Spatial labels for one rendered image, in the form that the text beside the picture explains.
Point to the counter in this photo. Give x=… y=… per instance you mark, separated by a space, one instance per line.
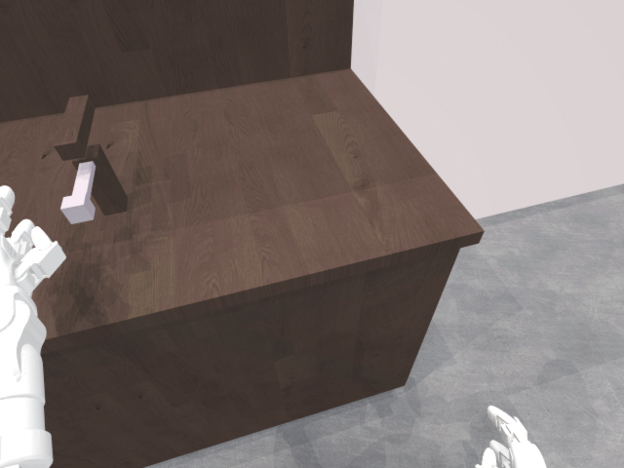
x=267 y=242

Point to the left robot hand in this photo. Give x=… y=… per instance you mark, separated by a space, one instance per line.
x=20 y=265

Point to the robot left forearm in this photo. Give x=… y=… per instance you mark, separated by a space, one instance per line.
x=24 y=443

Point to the right robot hand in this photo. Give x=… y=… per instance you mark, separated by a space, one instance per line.
x=521 y=453

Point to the tap lever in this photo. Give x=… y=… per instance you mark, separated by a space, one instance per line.
x=78 y=207

